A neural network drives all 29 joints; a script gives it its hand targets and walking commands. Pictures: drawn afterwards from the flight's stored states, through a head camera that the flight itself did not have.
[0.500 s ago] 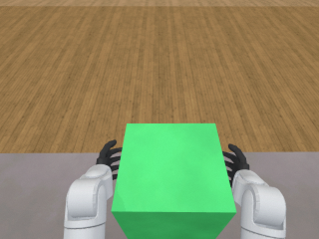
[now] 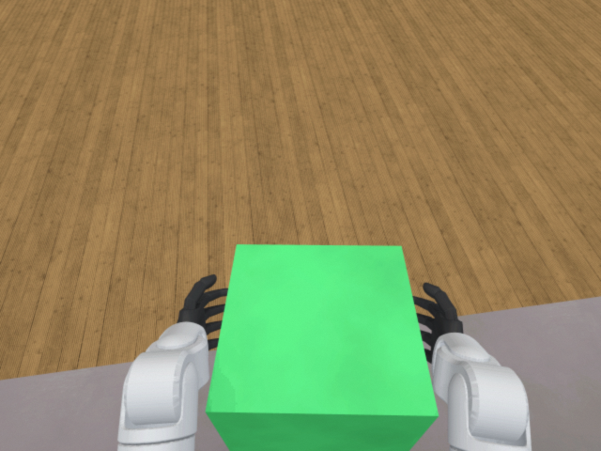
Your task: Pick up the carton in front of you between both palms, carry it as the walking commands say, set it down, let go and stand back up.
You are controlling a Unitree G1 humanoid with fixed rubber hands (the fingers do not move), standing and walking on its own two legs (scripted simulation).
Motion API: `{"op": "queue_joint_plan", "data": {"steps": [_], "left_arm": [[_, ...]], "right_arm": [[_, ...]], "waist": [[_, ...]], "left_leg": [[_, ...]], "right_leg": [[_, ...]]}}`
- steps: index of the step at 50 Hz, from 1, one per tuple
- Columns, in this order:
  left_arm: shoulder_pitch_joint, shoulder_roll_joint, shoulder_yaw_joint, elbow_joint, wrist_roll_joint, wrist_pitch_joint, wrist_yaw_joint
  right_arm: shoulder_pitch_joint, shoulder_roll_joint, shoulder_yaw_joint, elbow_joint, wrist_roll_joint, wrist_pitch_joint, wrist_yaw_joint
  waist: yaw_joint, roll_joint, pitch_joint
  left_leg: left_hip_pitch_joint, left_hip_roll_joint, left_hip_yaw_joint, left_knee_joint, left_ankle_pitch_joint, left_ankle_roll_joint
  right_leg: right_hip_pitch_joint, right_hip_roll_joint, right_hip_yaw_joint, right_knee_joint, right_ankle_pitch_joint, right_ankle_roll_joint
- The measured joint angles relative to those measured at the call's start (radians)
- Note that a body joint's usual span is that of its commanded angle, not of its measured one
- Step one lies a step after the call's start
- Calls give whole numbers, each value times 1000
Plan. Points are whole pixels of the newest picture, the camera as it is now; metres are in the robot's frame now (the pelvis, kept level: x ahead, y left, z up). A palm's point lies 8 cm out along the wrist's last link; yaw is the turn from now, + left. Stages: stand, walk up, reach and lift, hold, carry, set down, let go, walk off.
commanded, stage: carry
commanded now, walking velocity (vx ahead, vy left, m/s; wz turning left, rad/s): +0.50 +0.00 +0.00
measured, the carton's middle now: (317, 363) +0.26 -0.01 -0.02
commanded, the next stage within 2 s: none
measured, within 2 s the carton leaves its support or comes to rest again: neither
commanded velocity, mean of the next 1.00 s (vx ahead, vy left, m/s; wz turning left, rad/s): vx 0.50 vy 0.00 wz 0.00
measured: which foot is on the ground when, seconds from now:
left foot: down 0.00-0.32, up 0.34-0.76, down 0.78-1.00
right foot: up 0.00-0.26, down 0.28-0.82, up 0.84-1.00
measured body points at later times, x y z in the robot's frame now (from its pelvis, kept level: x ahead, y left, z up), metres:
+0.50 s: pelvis +0.34 -0.05 +0.00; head +0.36 -0.06 +0.45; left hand +0.61 +0.13 +0.11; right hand +0.65 -0.17 +0.11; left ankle +0.30 +0.09 -0.66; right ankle +0.36 -0.11 -0.74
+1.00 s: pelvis +0.66 +0.01 +0.00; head +0.75 +0.01 +0.44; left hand +1.06 +0.15 +0.10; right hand +1.05 -0.15 +0.10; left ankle +0.64 +0.09 -0.74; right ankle +0.63 -0.11 -0.64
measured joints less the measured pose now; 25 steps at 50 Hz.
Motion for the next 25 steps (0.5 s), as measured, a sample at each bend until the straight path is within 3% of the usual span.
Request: {"op": "queue_joint_plan", "data": {"steps": [7, 13, 14, 15, 17, 20, 25], "left_arm": [[42, 1, -23, -46, 9, -16, 2], [21, 1, -7, -116, -15, 23, 19], [5, 1, -2, -120, -18, 32, 19], [-12, -1, -2, -110, -19, 33, 20], [-59, -5, 6, -78, -21, 41, 22], [-90, -10, 22, -76, -33, 65, 29], [-135, -17, 60, -139, -46, 89, 32]], "right_arm": [[26, -2, 7, -24, 16, -22, 4], [-9, 0, 13, -80, 16, 16, 2], [-21, 0, 9, -88, 14, 26, 1], [-36, -3, 0, -90, 14, 34, 0], [-63, -6, -23, -87, 14, 53, -2], [-87, 7, -45, -98, 13, 79, -7], [-143, 17, -47, -143, 14, 97, -19]], "waist": [[13, 7, -53], [30, 8, -85], [30, 9, -87], [39, 35, -87], [59, 45, -70], [64, 25, -29], [72, 0, 2]], "left_leg": [[214, 8, -37, -120, -82, -45], [369, 20, -58, -83, -245, -104], [377, 29, -61, -32, -290, -113], [360, 61, -64, 62, -337, -114], [224, 80, -126, 402, -304, -94], [-4, 44, -203, 755, -250, -57], [-244, 65, -181, 702, -129, -47]], "right_leg": [[-82, -14, -58, -403, 186, 20], [-11, 18, -139, -580, 252, 2], [23, 29, -159, -611, 246, -5], [31, 48, -177, -584, 229, -39], [29, 49, -190, -503, 158, -83], [101, 41, -191, -543, 124, -80], [249, 45, -180, -685, 112, -71]]}}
